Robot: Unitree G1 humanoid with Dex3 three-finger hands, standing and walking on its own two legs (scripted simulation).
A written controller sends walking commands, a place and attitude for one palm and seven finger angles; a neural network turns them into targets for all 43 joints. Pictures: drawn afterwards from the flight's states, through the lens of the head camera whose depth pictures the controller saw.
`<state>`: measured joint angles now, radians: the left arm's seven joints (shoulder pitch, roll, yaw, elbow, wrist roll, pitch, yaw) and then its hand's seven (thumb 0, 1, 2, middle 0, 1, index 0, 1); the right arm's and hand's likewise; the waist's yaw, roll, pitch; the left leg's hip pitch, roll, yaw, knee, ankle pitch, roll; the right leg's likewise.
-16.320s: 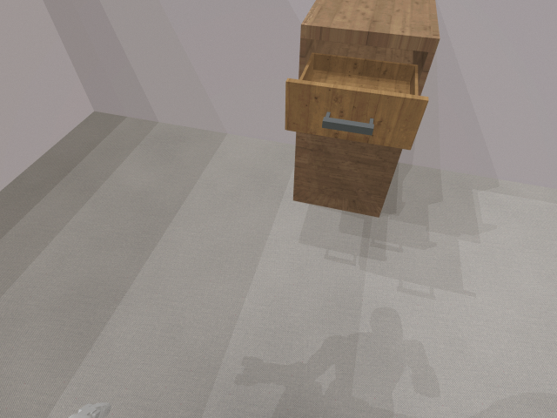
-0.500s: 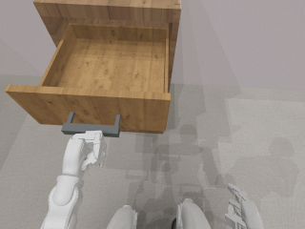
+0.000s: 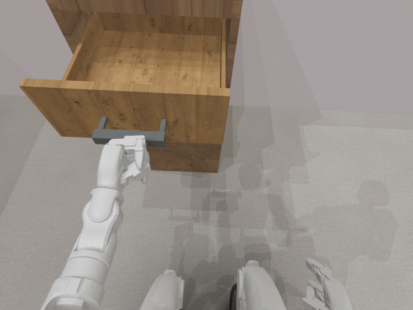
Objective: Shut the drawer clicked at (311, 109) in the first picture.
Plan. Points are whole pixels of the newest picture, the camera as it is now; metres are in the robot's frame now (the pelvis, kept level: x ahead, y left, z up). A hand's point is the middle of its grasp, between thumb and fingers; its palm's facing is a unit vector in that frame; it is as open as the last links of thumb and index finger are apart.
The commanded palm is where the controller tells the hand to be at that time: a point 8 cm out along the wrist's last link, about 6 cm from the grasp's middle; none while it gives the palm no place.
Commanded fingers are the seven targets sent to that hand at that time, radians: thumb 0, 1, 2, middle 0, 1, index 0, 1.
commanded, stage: push the drawer shut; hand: left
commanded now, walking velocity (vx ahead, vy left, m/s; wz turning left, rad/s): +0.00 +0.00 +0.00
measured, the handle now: (132, 129) +0.45 +0.16 +0.04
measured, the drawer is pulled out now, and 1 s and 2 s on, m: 0.23 0.11 0.00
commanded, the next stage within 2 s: none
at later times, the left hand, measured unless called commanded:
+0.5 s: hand (151, 132) +0.45 +0.12 +0.04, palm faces -0.04 -1.00 -0.05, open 3.0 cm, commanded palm +0.44 +0.18 +0.04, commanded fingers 0.00 0.90 0.90 -1.40 -1.60 -1.40 -1.60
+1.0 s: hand (154, 112) +0.50 +0.12 +0.04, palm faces -0.04 -1.00 -0.04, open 3.1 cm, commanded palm +0.49 +0.17 +0.04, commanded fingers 0.00 0.90 0.90 -1.40 -1.60 -1.40 -1.60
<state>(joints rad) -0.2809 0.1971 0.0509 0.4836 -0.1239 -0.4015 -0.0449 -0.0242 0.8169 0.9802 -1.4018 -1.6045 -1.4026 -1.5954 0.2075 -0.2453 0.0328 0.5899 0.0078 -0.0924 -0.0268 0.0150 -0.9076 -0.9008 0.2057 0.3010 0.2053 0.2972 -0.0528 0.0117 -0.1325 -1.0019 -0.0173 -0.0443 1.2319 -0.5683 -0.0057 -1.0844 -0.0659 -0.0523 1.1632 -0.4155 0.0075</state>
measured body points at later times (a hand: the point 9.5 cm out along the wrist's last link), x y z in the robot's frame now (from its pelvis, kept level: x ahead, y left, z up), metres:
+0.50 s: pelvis +0.01 +0.00 +0.00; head +0.13 +0.00 +0.44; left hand +0.45 +0.18 +0.04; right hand +0.08 -0.27 -0.11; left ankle +0.01 +0.12 -0.63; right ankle +0.07 -0.13 -0.63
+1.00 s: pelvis +0.00 +0.00 -0.01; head +0.15 +0.00 +0.42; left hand +0.50 +0.18 +0.04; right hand +0.05 -0.27 -0.13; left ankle +0.01 +0.12 -0.63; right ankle +0.07 -0.13 -0.63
